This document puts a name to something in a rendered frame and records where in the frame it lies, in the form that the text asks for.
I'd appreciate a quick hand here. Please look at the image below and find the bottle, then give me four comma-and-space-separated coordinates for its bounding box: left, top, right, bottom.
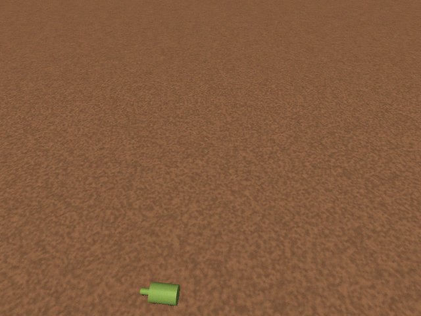
140, 282, 180, 305

